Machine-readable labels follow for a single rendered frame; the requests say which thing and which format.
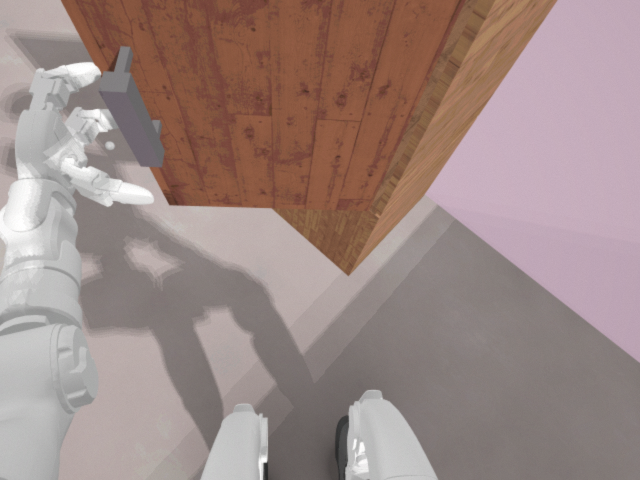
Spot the cupboard door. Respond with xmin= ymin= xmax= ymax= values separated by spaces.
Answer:
xmin=61 ymin=0 xmax=466 ymax=211

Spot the left robot hand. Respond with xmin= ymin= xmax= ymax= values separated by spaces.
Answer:
xmin=15 ymin=62 xmax=154 ymax=207

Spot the left robot upper arm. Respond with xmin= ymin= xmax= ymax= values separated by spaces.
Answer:
xmin=0 ymin=323 xmax=99 ymax=480

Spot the right robot shin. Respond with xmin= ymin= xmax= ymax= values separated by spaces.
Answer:
xmin=345 ymin=390 xmax=383 ymax=480

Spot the handle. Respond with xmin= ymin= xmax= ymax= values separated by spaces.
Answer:
xmin=98 ymin=46 xmax=165 ymax=167

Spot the robot left forearm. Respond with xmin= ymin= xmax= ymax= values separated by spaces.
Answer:
xmin=0 ymin=178 xmax=83 ymax=336

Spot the robot left thigh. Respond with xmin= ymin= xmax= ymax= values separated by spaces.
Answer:
xmin=200 ymin=411 xmax=268 ymax=480

